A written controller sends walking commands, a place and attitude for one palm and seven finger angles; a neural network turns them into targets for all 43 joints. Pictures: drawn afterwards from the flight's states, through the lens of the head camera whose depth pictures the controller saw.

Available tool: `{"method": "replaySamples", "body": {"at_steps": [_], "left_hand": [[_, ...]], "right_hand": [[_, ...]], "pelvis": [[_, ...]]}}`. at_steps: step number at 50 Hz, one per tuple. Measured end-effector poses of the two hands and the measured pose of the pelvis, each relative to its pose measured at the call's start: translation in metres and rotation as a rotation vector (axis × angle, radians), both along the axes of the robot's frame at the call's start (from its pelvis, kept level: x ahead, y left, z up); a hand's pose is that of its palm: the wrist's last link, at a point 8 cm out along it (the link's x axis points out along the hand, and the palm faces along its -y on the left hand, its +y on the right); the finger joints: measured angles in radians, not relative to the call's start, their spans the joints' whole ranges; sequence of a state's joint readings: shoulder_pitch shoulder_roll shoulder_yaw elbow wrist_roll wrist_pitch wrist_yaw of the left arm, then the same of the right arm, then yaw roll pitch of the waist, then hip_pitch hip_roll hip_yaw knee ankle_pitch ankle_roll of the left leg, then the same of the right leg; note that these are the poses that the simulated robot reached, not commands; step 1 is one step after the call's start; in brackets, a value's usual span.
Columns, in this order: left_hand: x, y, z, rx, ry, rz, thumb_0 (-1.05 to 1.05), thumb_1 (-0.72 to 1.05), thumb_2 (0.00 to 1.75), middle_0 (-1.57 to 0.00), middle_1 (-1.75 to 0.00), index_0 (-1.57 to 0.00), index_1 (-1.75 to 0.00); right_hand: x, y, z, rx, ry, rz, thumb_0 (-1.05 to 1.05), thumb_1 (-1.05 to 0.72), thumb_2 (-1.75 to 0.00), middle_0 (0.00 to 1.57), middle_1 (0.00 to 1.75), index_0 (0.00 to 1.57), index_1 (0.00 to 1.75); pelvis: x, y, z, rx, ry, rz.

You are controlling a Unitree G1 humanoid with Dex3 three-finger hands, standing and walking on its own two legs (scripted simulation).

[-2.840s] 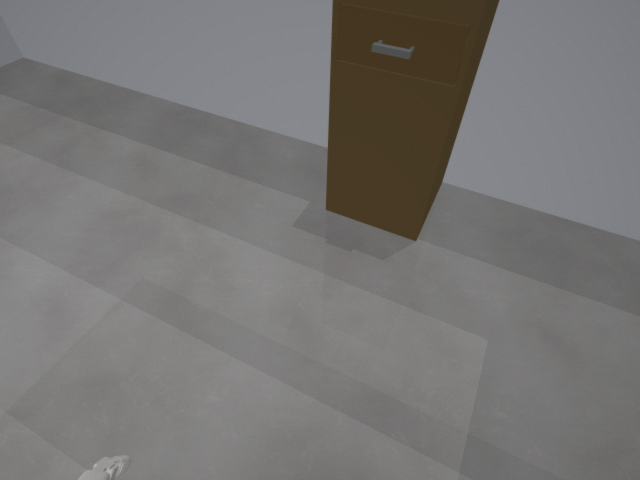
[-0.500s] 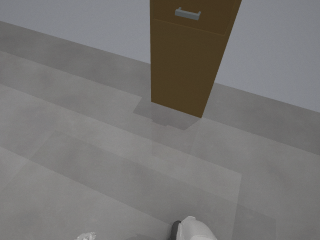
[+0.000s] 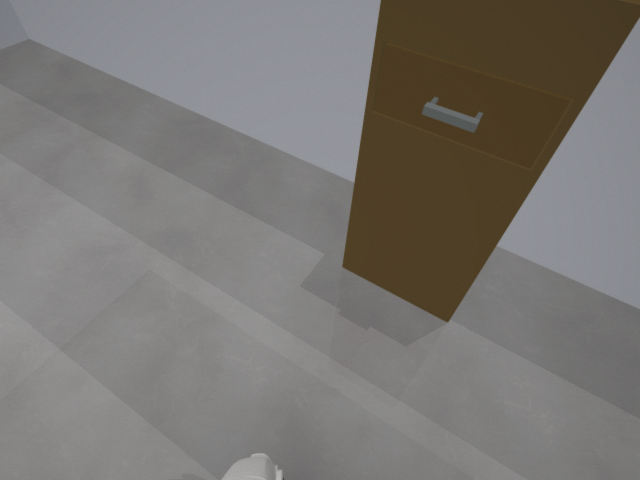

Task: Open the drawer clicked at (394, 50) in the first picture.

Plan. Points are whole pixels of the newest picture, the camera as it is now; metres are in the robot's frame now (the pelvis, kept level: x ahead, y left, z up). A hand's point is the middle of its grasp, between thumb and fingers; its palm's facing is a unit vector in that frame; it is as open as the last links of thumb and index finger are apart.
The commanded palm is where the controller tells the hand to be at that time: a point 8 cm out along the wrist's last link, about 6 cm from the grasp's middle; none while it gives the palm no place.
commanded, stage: turn to face it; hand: left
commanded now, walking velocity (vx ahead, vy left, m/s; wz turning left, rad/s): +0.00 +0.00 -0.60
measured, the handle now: (453, 112) +0.84 -0.19 +0.02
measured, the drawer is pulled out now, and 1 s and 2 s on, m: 0.00 0.00 0.00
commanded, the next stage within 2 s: take the last steps up to it in 0.68 s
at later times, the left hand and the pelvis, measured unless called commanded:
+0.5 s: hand (218, 446) +0.18 +0.17 -0.15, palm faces -0.18 -0.93 -0.33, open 7.4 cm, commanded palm none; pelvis +0.04 -0.02 -0.01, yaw -15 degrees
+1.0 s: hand (234, 456) +0.17 +0.14 -0.17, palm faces -0.34 -0.93 -0.15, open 7.4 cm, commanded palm none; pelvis +0.07 -0.01 +0.01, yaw -23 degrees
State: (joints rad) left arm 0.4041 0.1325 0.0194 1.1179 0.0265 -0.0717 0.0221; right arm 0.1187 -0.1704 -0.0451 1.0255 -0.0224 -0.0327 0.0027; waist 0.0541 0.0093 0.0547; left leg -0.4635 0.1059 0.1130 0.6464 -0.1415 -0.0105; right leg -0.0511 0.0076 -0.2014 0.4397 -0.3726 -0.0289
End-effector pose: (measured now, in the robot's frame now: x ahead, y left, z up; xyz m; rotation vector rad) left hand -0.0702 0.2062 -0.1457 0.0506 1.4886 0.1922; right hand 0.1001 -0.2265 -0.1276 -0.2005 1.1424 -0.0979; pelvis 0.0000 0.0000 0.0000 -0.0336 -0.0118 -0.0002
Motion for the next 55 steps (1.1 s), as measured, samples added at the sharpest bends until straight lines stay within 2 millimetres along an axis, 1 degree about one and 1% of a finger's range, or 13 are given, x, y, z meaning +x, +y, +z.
{"method": "replaySamples", "body": {"at_steps": [2, 5, 7, 10, 16, 20, 23, 26, 30, 38, 42, 47, 55], "left_hand": [[-0.001, 0.001, -0.006, -0.028, 0.066, 0.007, 0.00, 0.91, 0.90, -0.20, -0.30, -0.20, -0.30], [0.013, 0.007, -0.007, -0.046, 0.116, -0.016, 0.00, 0.91, 0.90, -0.20, -0.30, -0.20, -0.30], [0.033, 0.014, -0.006, -0.042, 0.108, -0.050, 0.00, 0.91, 0.90, -0.20, -0.30, -0.20, -0.30], [0.075, 0.027, -0.004, -0.022, 0.047, -0.104, 0.01, 0.91, 0.90, -0.20, -0.30, -0.20, -0.30], [0.168, 0.039, 0.008, 0.058, -0.150, -0.190, 0.00, 0.91, 0.90, -0.20, -0.30, -0.20, -0.30], [0.217, 0.029, 0.022, 0.115, -0.259, -0.279, 0.00, 0.91, 0.90, -0.20, -0.30, -0.19, -0.30], [0.242, 0.015, 0.027, 0.159, -0.325, -0.346, 0.00, 0.91, 0.90, -0.20, -0.30, -0.19, -0.30], [0.251, 0.001, 0.036, 0.169, -0.346, -0.383, 0.00, 0.91, 0.90, -0.20, -0.30, -0.20, -0.30], [0.252, -0.016, 0.043, 0.150, -0.319, -0.416, 0.00, 0.91, 0.90, -0.20, -0.30, -0.20, -0.30], [0.254, -0.041, 0.031, 0.057, -0.283, -0.454, 0.00, 0.90, 0.90, -0.21, -0.30, -0.20, -0.30], [0.252, -0.036, 0.019, 0.026, -0.258, -0.452, 0.00, 0.91, 0.90, -0.21, -0.30, -0.20, -0.30], [0.250, -0.018, 0.000, -0.011, -0.211, -0.446, 0.00, 0.91, 0.90, -0.21, -0.30, -0.20, -0.30], [0.276, -0.013, 0.013, -0.021, -0.179, -0.501, 0.01, 0.91, 0.90, -0.20, -0.30, -0.20, -0.30]], "right_hand": [[0.021, 0.012, -0.002, -0.005, -0.024, 0.001, 0.00, -0.92, -0.90, 0.19, 0.30, 0.19, 0.30], [0.032, 0.026, 0.001, 0.003, -0.047, -0.026, 0.00, -0.91, -0.90, 0.19, 0.30, 0.20, 0.30], [0.028, 0.030, 0.004, 0.010, -0.044, -0.065, 0.00, -0.91, -0.90, 0.19, 0.30, 0.20, 0.30], [0.023, 0.021, 0.010, -0.005, -0.071, -0.153, -0.03, -0.93, -0.90, 0.20, 0.30, 0.20, 0.30], [-0.007, -0.006, 0.003, -0.013, -0.011, -0.233, -0.03, -0.93, -0.90, 0.20, 0.30, 0.20, 0.30], [-0.035, -0.025, -0.015, 0.019, 0.030, -0.308, -0.01, -0.92, -0.90, 0.20, 0.30, 0.20, 0.30], [-0.057, -0.040, -0.035, 0.046, 0.062, -0.358, -0.01, -0.91, -0.90, 0.20, 0.30, 0.20, 0.30], [-0.076, -0.048, -0.038, 0.058, 0.115, -0.390, 0.00, -0.91, -0.90, 0.20, 0.30, 0.20, 0.30], [-0.093, -0.053, -0.026, 0.063, 0.142, -0.425, 0.00, -0.91, -0.90, 0.19, 0.30, 0.20, 0.30], [-0.114, -0.050, -0.010, 0.025, 0.187, -0.475, 0.00, -0.91, -0.90, 0.19, 0.30, 0.20, 0.30], [-0.109, -0.042, -0.004, 0.001, 0.178, -0.482, 0.00, -0.91, -0.90, 0.19, 0.30, 0.20, 0.30], [-0.101, -0.022, 0.002, -0.031, 0.122, -0.486, 0.00, -0.91, -0.90, 0.19, 0.30, 0.20, 0.30], [-0.126, 0.018, 0.014, 0.021, 0.207, -0.555, 0.00, -0.90, -0.90, 0.20, 0.30, 0.20, 0.30]], "pelvis": [[0.016, 0.008, -0.006, 0.001, -0.001, -0.022], [0.028, 0.015, -0.004, 0.008, -0.013, -0.067], [0.033, 0.018, -0.001, 0.006, -0.020, -0.096], [0.038, 0.019, 0.003, 0.010, -0.023, -0.132], [0.041, 0.010, 0.004, 0.030, -0.021, -0.183], [0.042, -0.003, -0.002, 0.049, -0.025, -0.224], [0.042, -0.017, -0.013, 0.063, -0.025, -0.255], [0.041, -0.024, -0.009, 0.062, -0.022, -0.272], [0.042, -0.032, 0.003, 0.071, -0.008, -0.306], [0.048, -0.035, 0.009, 0.054, 0.012, -0.346], [0.050, -0.027, 0.008, 0.036, 0.016, -0.367], [0.060, -0.013, 0.002, 0.012, 0.014, -0.386], [0.086, -0.015, 0.017, 0.008, 0.008, -0.416]]}}
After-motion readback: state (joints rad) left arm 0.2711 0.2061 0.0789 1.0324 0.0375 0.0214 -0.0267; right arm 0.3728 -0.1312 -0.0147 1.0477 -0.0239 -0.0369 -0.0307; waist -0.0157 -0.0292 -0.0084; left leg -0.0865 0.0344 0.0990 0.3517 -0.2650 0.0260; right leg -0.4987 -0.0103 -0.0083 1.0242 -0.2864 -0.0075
